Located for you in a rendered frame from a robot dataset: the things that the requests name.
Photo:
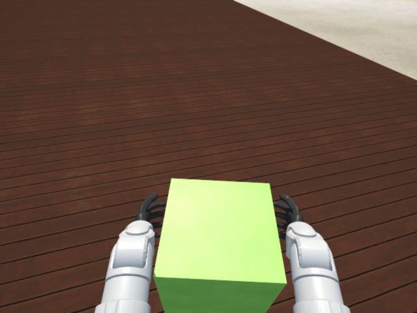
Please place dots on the left robot hand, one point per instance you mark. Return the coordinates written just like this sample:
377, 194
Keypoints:
146, 207

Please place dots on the right robot hand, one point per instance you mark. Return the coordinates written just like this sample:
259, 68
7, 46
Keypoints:
292, 210

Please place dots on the left robot forearm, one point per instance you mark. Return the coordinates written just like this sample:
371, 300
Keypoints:
129, 272

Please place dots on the right robot forearm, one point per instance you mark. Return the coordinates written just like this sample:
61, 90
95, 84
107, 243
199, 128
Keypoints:
313, 271

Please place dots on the carton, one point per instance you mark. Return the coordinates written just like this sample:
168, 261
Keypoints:
219, 249

